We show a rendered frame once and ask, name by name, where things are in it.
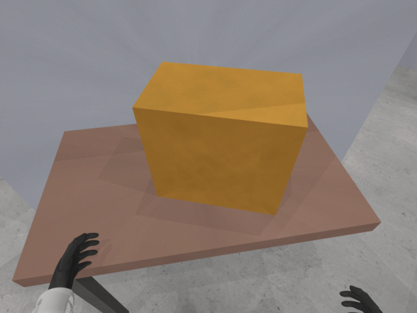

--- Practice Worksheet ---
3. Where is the left robot forearm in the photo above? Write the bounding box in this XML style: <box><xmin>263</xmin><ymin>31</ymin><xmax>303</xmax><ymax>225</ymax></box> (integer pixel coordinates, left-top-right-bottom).
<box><xmin>32</xmin><ymin>288</ymin><xmax>74</xmax><ymax>313</ymax></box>

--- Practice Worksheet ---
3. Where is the left robot hand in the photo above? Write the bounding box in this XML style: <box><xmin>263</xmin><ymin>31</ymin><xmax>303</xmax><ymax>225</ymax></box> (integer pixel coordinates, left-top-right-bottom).
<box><xmin>48</xmin><ymin>233</ymin><xmax>99</xmax><ymax>290</ymax></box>

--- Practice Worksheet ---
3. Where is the table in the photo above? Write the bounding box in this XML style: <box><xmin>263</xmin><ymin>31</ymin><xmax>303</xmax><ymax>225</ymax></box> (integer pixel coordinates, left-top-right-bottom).
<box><xmin>12</xmin><ymin>112</ymin><xmax>381</xmax><ymax>313</ymax></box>

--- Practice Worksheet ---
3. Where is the carton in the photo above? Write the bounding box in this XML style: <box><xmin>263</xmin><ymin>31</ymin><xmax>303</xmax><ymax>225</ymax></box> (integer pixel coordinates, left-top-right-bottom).
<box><xmin>132</xmin><ymin>62</ymin><xmax>308</xmax><ymax>215</ymax></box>

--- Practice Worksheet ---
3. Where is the right robot hand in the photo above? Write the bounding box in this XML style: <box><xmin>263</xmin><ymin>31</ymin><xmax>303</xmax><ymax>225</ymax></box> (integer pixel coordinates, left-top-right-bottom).
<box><xmin>339</xmin><ymin>286</ymin><xmax>382</xmax><ymax>313</ymax></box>

